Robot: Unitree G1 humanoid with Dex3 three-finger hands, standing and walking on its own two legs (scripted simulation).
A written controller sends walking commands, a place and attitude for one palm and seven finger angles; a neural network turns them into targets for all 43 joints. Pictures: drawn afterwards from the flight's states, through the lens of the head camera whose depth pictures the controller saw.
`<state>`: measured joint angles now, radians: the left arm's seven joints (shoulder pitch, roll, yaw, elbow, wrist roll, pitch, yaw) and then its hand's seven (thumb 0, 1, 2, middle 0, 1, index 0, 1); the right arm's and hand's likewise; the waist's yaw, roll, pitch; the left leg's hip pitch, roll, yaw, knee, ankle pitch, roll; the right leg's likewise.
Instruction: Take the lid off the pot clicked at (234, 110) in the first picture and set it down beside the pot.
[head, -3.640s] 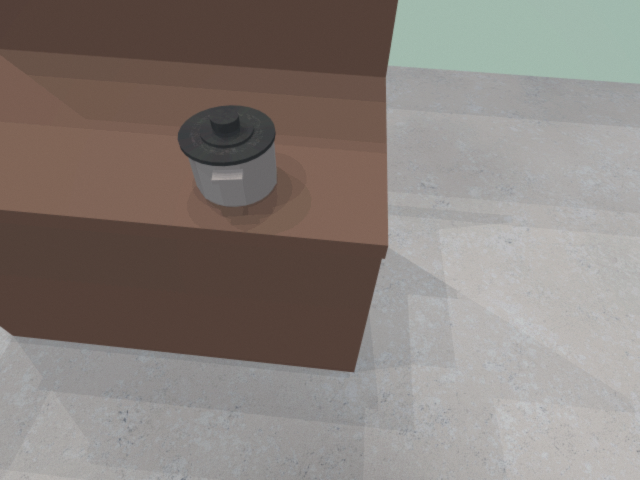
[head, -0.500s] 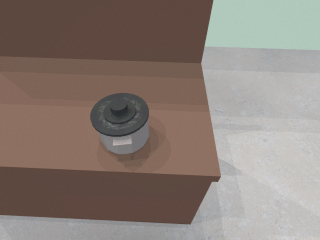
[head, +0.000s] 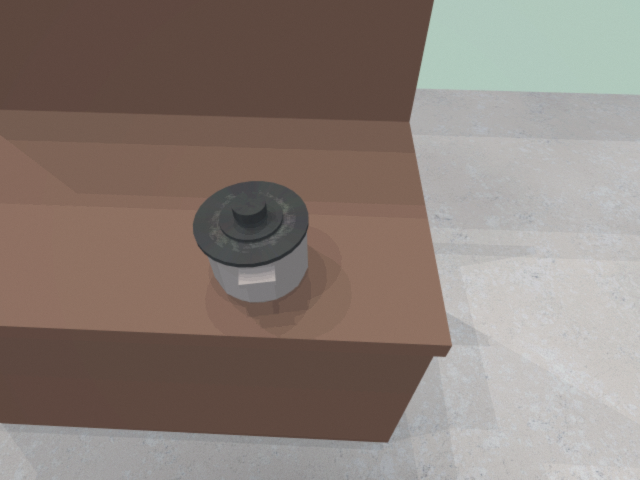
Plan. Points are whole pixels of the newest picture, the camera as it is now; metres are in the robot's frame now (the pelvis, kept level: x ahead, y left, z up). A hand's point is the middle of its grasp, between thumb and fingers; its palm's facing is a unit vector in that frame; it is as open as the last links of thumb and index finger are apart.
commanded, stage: look again from close up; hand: left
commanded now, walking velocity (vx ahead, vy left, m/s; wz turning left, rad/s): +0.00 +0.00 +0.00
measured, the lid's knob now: (249, 207) +0.47 +0.14 +0.07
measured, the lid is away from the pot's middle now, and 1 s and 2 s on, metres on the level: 0.00 0.00 0.00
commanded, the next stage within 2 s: lift the closed hand beside the body in 1.16 s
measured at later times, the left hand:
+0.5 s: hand out of the picture +0.00 +0.20 -0.18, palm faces -0.01 -0.98 -0.22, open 7.4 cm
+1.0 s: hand out of the picture +0.00 +0.18 -0.18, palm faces +0.00 -0.98 -0.18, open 7.4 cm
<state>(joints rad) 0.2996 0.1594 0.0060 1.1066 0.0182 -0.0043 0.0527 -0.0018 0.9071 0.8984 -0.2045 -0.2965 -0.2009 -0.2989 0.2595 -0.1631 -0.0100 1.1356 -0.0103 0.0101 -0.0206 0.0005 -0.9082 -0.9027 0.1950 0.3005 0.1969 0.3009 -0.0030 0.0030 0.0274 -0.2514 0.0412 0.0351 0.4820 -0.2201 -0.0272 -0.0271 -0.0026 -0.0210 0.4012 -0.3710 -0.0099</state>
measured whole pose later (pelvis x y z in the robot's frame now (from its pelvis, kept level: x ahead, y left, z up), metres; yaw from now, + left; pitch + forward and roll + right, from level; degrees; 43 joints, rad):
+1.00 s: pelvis +0.00 +0.01 +0.00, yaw -1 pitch +1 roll +0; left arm 0.32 0.18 -0.02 1.02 0.02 -0.01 0.04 0.00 0.91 0.90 -0.20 -0.30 -0.20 -0.30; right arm 0.22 -0.16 0.00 1.06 0.00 -0.01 -0.02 0.00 -0.92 -0.90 0.20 0.30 0.20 0.30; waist 0.01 -0.04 0.05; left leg -0.29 0.03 0.03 0.53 -0.25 -0.02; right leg -0.08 0.00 -0.01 0.47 -0.39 -0.01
